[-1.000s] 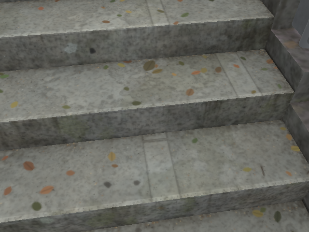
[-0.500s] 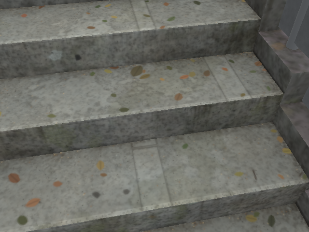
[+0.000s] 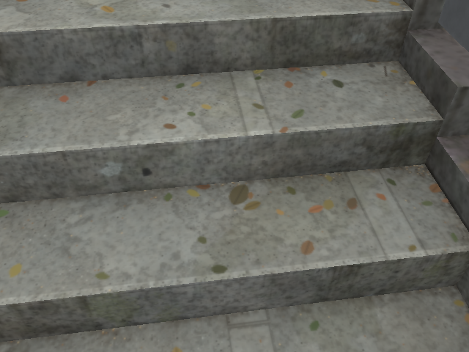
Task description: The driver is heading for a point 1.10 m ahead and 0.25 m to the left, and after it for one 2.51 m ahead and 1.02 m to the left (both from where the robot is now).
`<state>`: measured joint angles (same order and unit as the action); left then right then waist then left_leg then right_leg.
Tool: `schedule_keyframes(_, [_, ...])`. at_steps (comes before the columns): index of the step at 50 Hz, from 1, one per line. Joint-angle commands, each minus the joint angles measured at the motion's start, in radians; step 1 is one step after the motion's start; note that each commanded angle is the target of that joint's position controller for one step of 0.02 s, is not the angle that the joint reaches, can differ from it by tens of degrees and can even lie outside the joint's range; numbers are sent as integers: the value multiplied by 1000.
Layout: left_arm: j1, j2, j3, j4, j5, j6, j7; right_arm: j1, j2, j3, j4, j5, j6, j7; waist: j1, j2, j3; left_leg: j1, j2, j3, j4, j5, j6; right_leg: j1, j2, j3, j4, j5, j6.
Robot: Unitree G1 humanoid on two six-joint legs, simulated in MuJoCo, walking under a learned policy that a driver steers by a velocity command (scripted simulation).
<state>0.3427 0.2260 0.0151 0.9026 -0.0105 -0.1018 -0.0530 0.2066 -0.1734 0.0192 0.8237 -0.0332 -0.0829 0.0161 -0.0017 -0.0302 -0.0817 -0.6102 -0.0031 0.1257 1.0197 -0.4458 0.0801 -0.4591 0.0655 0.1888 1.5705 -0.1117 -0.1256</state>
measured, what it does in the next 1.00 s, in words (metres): climbs: right foot 0.16 m higher, then left foot 0.16 m higher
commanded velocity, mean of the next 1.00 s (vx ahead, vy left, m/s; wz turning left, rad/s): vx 0.49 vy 0.00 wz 0.15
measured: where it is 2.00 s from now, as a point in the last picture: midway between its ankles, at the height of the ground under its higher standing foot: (171, 103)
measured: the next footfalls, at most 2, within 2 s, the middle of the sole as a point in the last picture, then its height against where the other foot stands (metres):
right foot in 0.42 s outside the picture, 0.16 m higher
left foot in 0.98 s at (210, 229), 0.16 m higher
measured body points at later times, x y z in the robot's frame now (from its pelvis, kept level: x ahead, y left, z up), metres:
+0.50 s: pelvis +0.29 -0.05 +0.13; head +0.30 -0.03 +0.58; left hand +0.51 +0.14 +0.04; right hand +0.20 -0.26 -0.01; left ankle +0.10 +0.09 -0.50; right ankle +0.40 -0.13 -0.51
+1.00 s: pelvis +0.58 -0.01 +0.26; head +0.59 -0.01 +0.71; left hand +0.44 +0.19 +0.11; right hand +0.85 -0.11 +0.19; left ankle +0.68 +0.08 -0.36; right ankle +0.42 -0.14 -0.48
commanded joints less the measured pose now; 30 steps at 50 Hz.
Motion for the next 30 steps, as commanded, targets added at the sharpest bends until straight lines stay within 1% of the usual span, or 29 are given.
schedule_keyframes(1, [-31,-90,-40,-134,-10,2,-23,125,88,11,131,-14,-14,20,62,63,101,153,229,-505,-650,-27,104,-443,-27,34,491,27,-66])
schedule_keyframes(2, [-31,-126,-56,-145,-17,7,-18,159,85,8,169,-4,-13,26,73,59,122,179,226,-441,-673,48,89,-546,-19,48,580,10,-84])
schedule_keyframes(3, [-42,-163,-79,-162,-12,8,-15,167,85,10,179,0,-14,36,90,23,126,183,213,-348,-648,117,57,-640,-34,54,580,51,-98])
schedule_keyframes(4, [-49,-164,-84,-162,-24,15,-13,157,94,16,182,-6,-7,40,100,18,139,176,199,-264,-651,145,40,-702,-41,57,566,49,-92])
schedule_keyframes(5, [-45,-144,-88,-168,-20,23,-6,116,74,16,163,-10,-3,40,121,3,146,107,174,-177,-666,143,30,-690,-52,32,442,103,-66])
schedule_keyframes(6, [-87,-110,-87,-185,-7,30,2,85,57,20,151,-11,-5,37,120,11,148,25,151,-106,-693,149,31,-644,-50,-15,338,187,-36])
schedule_keyframes(7, [-119,-100,-83,-185,1,35,13,121,42,25,162,-17,-11,38,93,27,131,7,159,-112,-706,178,64,-636,-44,-73,383,236,-4])
schedule_keyframes(8, [-145,-111,-86,-185,0,41,27,186,32,32,180,-20,-14,35,62,46,130,35,176,-134,-714,179,96,-685,-36,-110,472,220,21])
schedule_keyframes(9, [-170,-133,-93,-203,5,46,35,237,3,27,201,-2,-18,32,48,89,141,106,186,-169,-714,152,111,-774,-54,-112,490,180,31])
schedule_keyframes(11, [-317,-172,-117,-259,-6,36,41,371,-18,23,250,10,-17,18,-30,119,177,361,232,-254,-718,192,103,-1051,-76,-91,565,81,25])
schedule_keyframes(12, [-413,-167,-130,-309,-7,25,35,415,-32,18,257,21,-9,6,-56,110,183,442,224,-262,-746,146,76,-1114,-103,-132,404,49,35])
schedule_keyframes(13, [-509,-155,-137,-359,-7,15,23,473,-19,21,269,25,2,-11,-91,118,172,503,242,-298,-784,191,70,-1133,-133,-153,326,55,43])
schedule_keyframes(14, [-555,-143,-138,-387,-10,11,12,504,-14,23,274,23,10,-32,-102,120,161,562,263,-314,-811,219,75,-1146,-163,-190,272,51,59])
schedule_keyframes(15, [-601,-131,-149,-405,-7,7,-3,484,-39,16,259,35,15,-49,-95,96,165,472,264,-285,-930,246,97,-985,-200,-323,112,29,81])
schedule_keyframes(16, [-685,-153,-164,-447,-6,9,-10,504,-68,-2,268,60,22,-66,-111,122,171,448,318,-299,-1062,319,113,-814,-247,-314,-63,-74,74])
schedule_keyframes(17, [-679,-127,-158,-443,-16,12,-19,473,-59,1,274,71,22,-69,-92,100,156,415,281,-200,-1091,507,100,-580,-214,-401,-274,-126,55])
schedule_keyframes(18, [-613,-134,-148,-428,-3,7,-15,458,-99,-5,277,57,11,-55,-40,206,77,418,274,-148,-1005,1023,106,-318,-127,-456,-300,-207,32])
schedule_keyframes(19, [-481,-69,-115,-403,-6,-7,-14,472,-138,-7,281,40,5,-41,28,250,-22,526,257,-85,-830,1627,101,-160,-43,-481,-303,-268,-8])
schedule_keyframes(20, [-304,11,-74,-354,-18,-9,-8,451,-201,-21,277,28,4,-39,135,323,-111,682,269,-101,-670,1916,90,-77,3,-438,-453,-293,-46])
schedule_keyframes(21, [-130,92,-34,-296,-1,-2,-5,375,-240,-35,241,13,2,-40,213,364,-194,658,249,-109,-470,1961,78,100,-31,-280,-559,-267,-85])
schedule_keyframes(22, [55,147,1,-210,38,9,3,412,-135,-25,212,11,-21,-25,204,126,-362,282,154,-133,-157,1720,50,502,-226,149,-684,-367,-209])
schedule_keyframes(23, [214,240,38,-121,57,45,29,343,-65,-18,199,16,-49,-1,225,-182,-444,75,-49,-223,223,479,17,661,-400,662,-1198,-494,-298])
schedule_keyframes(24, [189,191,31,-79,67,55,46,282,-35,-40,182,26,-64,33,185,-119,-402,-38,-81,-400,667,294,3,567,-446,820,-1315,-599,-246])
schedule_keyframes(25, [120,108,12,-23,41,50,40,130,18,-32,85,39,-64,37,117,-62,-191,-192,-56,-395,845,324,33,415,-421,673,-1302,-662,-157])
schedule_keyframes(26, [73,3,-11,38,33,42,24,6,51,-15,6,44,-65,34,75,7,-45,-307,-34,-341,952,364,69,266,-415,491,-1255,-598,-110])
schedule_keyframes(27, [52,-79,-34,89,40,31,14,-29,75,1,-38,30,-59,31,28,43,29,-379,-17,-335,1111,356,112,171,-386,349,-1230,-414,-68])
schedule_keyframes(28, [16,-134,-42,121,60,26,5,24,98,13,-32,43,-48,27,-29,77,57,-413,-12,-374,1151,394,147,119,-343,195,-1193,-279,-21])
schedule_keyframes(29, [8,-156,-47,136,71,27,-4,64,140,37,-23,47,-41,30,-61,97,71,-453,-20,-405,1208,432,178,98,-315,55,-1170,-113,29])
schedule_keyframes(30, [-40,-135,-41,128,58,29,-9,129,160,51,-14,53,-27,33,-121,80,75,-518,-11,-394,1162,445,168,90,-303,-54,-1165,-141,60])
